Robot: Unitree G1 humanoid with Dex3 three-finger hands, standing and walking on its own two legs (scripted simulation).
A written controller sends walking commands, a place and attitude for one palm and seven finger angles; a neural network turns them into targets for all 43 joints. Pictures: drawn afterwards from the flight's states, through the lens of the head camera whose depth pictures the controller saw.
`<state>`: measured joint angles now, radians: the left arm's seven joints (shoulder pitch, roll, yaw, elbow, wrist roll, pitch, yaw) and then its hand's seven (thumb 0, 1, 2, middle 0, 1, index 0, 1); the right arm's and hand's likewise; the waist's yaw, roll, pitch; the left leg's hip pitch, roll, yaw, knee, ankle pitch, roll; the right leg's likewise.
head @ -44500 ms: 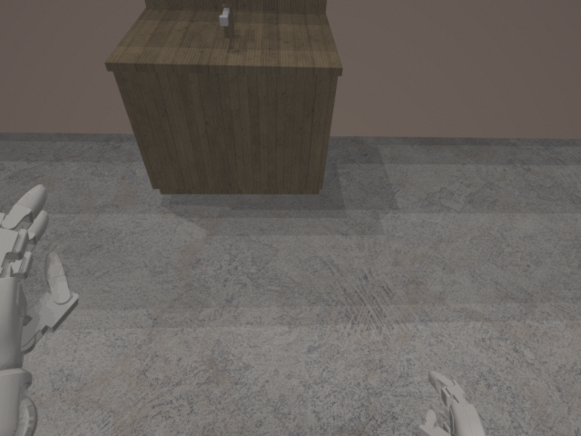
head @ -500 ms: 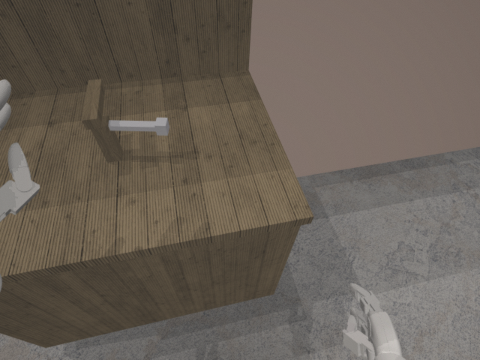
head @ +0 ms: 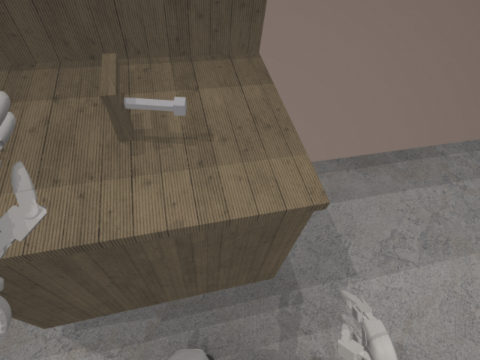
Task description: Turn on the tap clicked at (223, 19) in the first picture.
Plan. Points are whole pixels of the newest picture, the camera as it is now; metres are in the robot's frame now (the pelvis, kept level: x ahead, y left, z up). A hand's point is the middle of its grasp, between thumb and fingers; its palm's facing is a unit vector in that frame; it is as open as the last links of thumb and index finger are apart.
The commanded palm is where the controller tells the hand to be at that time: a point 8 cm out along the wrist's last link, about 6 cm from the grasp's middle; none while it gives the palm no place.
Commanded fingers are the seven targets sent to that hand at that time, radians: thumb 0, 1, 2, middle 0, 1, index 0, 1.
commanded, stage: come to a stop and stand still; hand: left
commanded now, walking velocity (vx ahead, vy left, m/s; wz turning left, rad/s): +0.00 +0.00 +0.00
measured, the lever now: (180, 106) +0.58 +0.19 +0.04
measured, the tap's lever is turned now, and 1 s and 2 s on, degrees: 77 77 77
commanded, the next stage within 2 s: look again from close up in 0.28 s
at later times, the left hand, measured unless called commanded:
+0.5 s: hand (74, 197) +0.26 +0.23 +0.17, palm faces +0.34 -0.86 -0.38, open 7.4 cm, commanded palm +0.19 +0.27 +0.18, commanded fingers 0.00 0.90 0.90 -0.20 -0.30 -0.20 -0.30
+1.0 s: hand (52, 170) +0.27 +0.26 +0.19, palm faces +0.43 -0.83 -0.36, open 7.4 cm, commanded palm +0.20 +0.27 +0.18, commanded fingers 0.00 0.90 0.90 -0.20 -0.30 -0.20 -0.30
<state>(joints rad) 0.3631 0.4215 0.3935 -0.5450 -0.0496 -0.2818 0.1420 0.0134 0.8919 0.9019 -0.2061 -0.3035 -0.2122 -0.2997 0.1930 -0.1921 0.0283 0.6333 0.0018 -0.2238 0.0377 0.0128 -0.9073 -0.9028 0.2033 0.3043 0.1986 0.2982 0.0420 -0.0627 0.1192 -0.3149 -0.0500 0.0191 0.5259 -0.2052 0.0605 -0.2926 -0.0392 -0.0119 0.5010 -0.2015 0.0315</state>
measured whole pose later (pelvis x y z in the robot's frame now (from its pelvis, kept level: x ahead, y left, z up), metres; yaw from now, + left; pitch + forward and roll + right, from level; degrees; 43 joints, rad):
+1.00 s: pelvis +0.03 +0.00 +0.01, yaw -3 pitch +0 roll -1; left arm 0.28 0.40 0.44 -0.38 -0.06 -0.25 0.10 0.01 0.90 0.90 -0.20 -0.30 -0.21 -0.30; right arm 0.20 -0.19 0.01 0.57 0.01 -0.17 0.01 0.01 -0.91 -0.90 0.20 0.30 0.20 0.30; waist 0.04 -0.02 0.06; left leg -0.24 -0.02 0.05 0.47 -0.23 0.05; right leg -0.23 -0.01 0.02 0.43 -0.20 0.03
